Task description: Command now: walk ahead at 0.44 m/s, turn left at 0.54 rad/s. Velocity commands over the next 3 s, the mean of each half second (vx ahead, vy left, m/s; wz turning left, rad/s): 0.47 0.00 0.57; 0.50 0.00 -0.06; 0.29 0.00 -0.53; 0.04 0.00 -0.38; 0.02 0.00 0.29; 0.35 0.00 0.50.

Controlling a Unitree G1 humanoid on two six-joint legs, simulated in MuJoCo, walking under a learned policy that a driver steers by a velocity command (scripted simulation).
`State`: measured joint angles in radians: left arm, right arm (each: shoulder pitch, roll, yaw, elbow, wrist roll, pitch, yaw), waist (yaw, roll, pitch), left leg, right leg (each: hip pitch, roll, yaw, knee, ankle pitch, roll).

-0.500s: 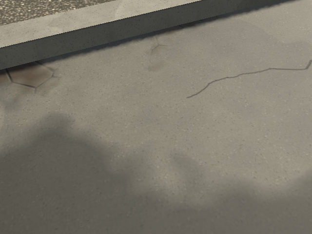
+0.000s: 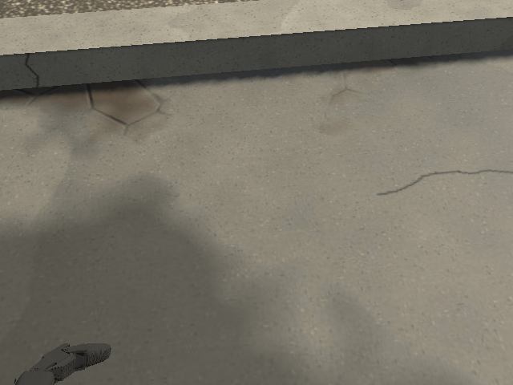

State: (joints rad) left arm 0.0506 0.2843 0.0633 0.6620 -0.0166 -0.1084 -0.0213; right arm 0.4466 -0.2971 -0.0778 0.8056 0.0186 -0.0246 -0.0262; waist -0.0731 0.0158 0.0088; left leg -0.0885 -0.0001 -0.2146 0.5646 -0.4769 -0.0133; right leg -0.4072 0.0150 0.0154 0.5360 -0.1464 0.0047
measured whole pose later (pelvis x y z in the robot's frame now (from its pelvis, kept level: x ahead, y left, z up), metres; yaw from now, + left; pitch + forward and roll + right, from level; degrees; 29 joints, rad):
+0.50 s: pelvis +0.24 +0.06 -0.01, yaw +18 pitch +2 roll -2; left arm 0.35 0.31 0.08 0.85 -0.02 -0.05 0.01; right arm 0.06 -0.28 -0.06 0.58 0.03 -0.02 0.05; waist 0.06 0.01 0.06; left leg -0.53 0.00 0.05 0.62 -0.14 0.11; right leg 0.07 -0.10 -0.25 0.54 -0.48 0.05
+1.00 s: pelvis +0.52 +0.14 +0.00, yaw +12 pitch +2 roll +2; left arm 0.12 0.26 0.03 0.72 -0.02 -0.06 -0.07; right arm 0.31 -0.29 -0.06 0.80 0.00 -0.06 -0.01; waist -0.06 -0.04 0.02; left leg 0.12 -0.06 0.15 0.24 -0.40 0.04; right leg -0.61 -0.04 -0.03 0.59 -0.01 -0.05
